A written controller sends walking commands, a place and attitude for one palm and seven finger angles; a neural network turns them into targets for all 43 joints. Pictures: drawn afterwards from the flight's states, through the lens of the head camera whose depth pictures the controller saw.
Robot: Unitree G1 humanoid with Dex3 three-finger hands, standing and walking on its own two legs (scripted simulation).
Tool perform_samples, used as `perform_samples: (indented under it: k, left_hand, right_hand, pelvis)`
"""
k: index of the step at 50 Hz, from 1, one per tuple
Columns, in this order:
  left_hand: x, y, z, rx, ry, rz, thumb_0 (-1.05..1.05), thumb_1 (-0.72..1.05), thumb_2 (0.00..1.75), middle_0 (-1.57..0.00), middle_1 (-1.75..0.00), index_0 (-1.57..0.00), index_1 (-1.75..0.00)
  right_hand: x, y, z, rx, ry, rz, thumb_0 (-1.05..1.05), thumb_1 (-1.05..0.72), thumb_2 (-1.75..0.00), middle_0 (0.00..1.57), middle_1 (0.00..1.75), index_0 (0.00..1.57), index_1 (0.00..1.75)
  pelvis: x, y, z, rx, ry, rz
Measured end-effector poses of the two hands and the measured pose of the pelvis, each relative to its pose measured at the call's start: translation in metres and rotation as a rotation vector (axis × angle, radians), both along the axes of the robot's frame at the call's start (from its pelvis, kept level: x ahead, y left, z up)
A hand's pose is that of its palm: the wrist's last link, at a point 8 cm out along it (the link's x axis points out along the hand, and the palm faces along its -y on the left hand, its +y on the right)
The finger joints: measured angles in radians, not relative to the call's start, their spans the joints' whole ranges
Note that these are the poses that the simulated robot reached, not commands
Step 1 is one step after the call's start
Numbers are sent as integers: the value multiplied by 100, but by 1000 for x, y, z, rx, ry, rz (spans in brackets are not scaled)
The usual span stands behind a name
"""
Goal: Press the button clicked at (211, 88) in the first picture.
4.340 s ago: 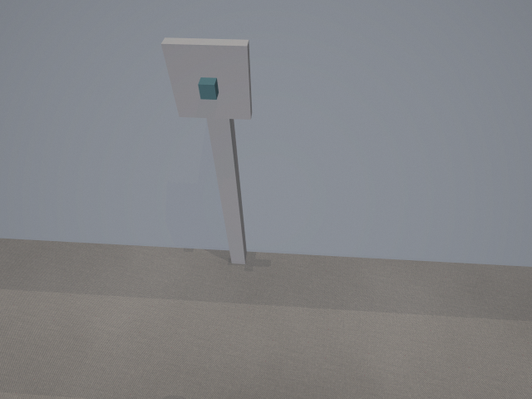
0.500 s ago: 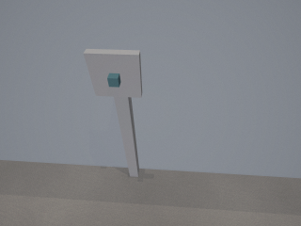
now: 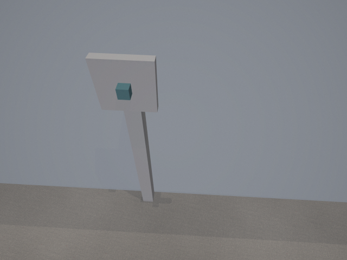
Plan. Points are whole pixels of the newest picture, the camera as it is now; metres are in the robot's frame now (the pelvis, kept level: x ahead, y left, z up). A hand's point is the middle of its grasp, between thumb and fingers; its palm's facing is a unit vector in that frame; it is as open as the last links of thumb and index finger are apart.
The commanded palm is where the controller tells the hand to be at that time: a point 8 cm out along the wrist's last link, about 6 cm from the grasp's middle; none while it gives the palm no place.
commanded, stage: come to a stop and stand still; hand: left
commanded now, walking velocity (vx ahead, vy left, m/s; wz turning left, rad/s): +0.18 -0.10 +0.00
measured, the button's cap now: (124, 90) +0.53 +0.18 +0.10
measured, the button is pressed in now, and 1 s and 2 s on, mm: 0 0 0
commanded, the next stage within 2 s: look again from close up in 1.16 s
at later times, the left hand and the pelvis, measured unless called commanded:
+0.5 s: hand out of the picture +0.07 +0.17 -0.17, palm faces +0.05 -0.97 -0.25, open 7.4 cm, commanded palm none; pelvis +0.04 -0.02 +0.00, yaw -1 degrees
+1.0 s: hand out of the picture +0.00 +0.16 -0.17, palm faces +0.02 -0.99 -0.17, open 7.3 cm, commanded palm none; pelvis +0.00 -0.01 +0.01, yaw -2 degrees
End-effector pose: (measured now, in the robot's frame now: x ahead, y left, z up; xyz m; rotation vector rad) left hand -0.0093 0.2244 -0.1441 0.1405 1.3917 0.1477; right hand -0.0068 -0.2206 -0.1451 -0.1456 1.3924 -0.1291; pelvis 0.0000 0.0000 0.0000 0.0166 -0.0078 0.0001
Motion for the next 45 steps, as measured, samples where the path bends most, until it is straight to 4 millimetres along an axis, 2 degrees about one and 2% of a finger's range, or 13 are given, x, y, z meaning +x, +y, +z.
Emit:
perform_samples:
  k: [7, 14, 19, 24, 27, 30, 34, 37, 40, 45]
  left_hand:
    - [2, -18, -2, -2, 45, 36, 0, 91, 89, -20, -30, -20, -29]
    - [5, -32, -7, -33, 98, 66, 0, 91, 89, -20, -30, -20, -29]
    - [32, -26, -4, -19, 59, 63, 1, 91, 89, -20, -30, -20, -29]
    - [66, -13, 0, 49, -35, 28, 1, 91, 89, -20, -30, -20, -29]
    - [78, -9, 7, 86, -84, -3, 1, 92, 89, -20, -30, -20, -29]
    - [79, -8, 13, 100, -114, -18, 0, 91, 89, -20, -30, -20, -29]
    - [70, -10, 11, 77, -114, -27, 0, 91, 89, -20, -30, -20, -29]
    - [62, -10, 2, 44, -106, -25, 0, 91, 89, -20, -30, -20, -29]
    - [53, -11, -6, 14, -93, -10, 0, 91, 89, -20, -30, -20, -29]
    - [34, -14, -3, -15, -76, 2, 1, 92, 89, -20, -30, -20, -29]
  right_hand:
    - [14, -12, -8, 7, 43, -10, 1, -91, -89, 20, 30, 20, 30]
    - [63, -17, 1, -38, 6, 2, 1, -91, -89, 20, 30, 20, 30]
    - [92, -21, 10, -61, -72, 5, 1, -92, -89, 20, 30, 20, 30]
    - [105, -26, -1, -34, -115, 5, 1, -91, -89, 20, 30, 20, 30]
    - [105, -29, -6, -12, -126, -8, 1, -91, -89, 20, 30, 20, 30]
    - [102, -28, -5, 0, -125, -13, 1, -91, -89, 20, 30, 20, 30]
    - [96, -23, 1, 10, -135, -19, 1, -91, -89, 20, 30, 20, 30]
    - [88, -21, 3, -7, -154, -24, 1, -91, -89, 20, 30, 20, 30]
    - [74, -20, 8, -35, -148, -18, 0, -92, -89, 20, 30, 20, 30]
    - [48, -20, 15, -51, -98, 1, 0, -92, -89, 20, 30, 20, 30]
  pelvis:
    - [27, -14, -6, -10, 22, 8]
    - [44, -14, -3, -17, 21, 6]
    - [48, -13, 2, -10, 17, -2]
    - [43, -20, -4, 8, 22, -17]
    - [36, -25, -5, 9, 26, -18]
    - [30, -26, -2, 13, 19, -19]
    - [23, -24, 0, 8, 8, -24]
    - [18, -20, -3, -12, -1, -27]
    - [14, -16, -4, -10, -19, -31]
    - [7, -12, 3, -15, -20, -27]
